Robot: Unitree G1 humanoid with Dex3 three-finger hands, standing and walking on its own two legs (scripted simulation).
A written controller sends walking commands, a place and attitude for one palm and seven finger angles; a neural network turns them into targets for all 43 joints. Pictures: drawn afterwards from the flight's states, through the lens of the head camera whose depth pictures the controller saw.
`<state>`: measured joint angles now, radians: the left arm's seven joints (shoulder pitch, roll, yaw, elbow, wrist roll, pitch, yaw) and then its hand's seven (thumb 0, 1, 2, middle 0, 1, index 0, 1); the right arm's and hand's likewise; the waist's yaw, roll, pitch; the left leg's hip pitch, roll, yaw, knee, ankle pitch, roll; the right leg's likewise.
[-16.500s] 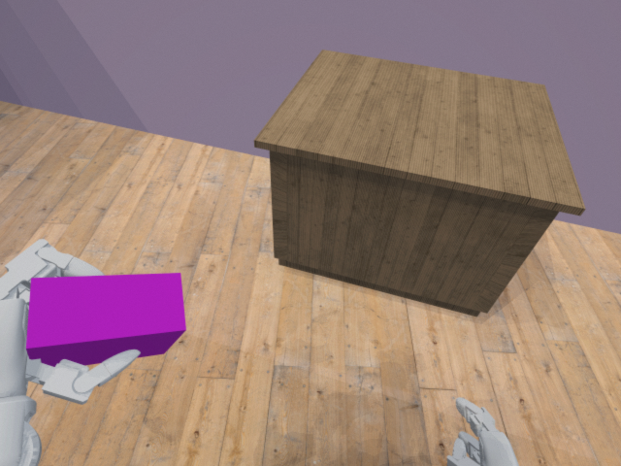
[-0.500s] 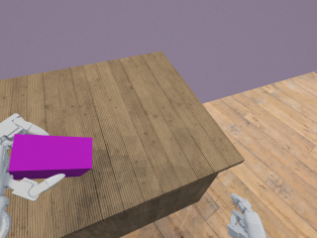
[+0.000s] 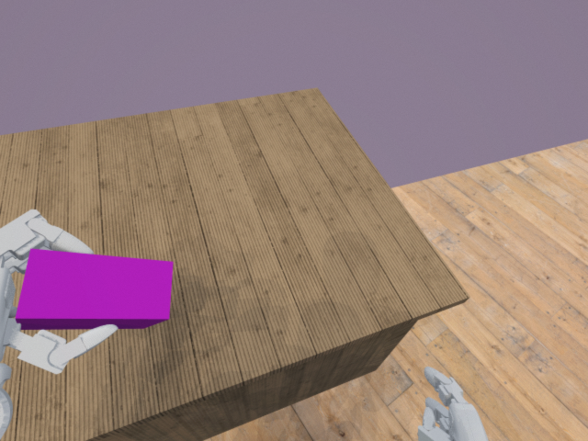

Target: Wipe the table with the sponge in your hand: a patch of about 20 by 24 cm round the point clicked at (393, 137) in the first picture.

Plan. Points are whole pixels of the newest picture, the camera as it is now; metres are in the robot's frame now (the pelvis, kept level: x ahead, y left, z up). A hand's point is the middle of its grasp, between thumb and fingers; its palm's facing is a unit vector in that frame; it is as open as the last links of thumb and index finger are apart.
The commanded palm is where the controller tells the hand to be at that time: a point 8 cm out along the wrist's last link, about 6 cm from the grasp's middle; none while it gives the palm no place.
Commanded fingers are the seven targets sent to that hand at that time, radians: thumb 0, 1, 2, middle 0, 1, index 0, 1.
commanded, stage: come to a stop and stand still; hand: left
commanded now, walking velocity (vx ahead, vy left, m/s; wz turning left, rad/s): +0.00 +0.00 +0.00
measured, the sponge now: (118, 296) +0.23 +0.22 +0.12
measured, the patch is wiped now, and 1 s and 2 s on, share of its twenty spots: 0.00 0.00 0.00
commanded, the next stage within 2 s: look again from close up in 0.50 s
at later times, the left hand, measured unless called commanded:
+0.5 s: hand (80, 273) +0.23 +0.24 +0.16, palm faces +0.35 -0.85 -0.39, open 10.1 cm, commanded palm +0.17 +0.28 +0.18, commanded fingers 0.00 0.10 1.30 -1.20 -1.60 -1.20 -1.60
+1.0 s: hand (92, 284) +0.22 +0.23 +0.16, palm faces +0.34 -0.86 -0.39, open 10.1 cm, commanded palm +0.16 +0.26 +0.18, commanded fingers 0.00 0.10 1.30 -1.20 -1.60 -1.20 -1.60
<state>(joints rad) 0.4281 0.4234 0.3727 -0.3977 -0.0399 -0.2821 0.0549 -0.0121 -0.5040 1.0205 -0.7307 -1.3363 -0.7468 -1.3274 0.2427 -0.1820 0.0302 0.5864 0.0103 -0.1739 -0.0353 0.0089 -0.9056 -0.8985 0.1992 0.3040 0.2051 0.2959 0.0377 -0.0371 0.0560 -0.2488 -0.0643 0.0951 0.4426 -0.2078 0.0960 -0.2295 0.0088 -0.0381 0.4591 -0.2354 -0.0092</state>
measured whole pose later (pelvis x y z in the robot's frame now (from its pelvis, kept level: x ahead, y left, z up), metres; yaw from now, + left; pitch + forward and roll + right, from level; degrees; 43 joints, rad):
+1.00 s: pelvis +0.00 -0.02 +0.01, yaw +0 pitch +0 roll -1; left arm 0.44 0.38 0.34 -0.46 -0.05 -0.20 0.09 -0.01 -0.50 1.02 -0.73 -1.34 -0.74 -1.33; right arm 0.20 -0.21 0.03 0.57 0.01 -0.13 -0.05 0.01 -0.90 -0.90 0.20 0.30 0.21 0.30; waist 0.02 -0.01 0.04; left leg -0.23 -0.03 0.08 0.41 -0.19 0.07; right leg -0.17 0.05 -0.05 0.34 -0.18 -0.04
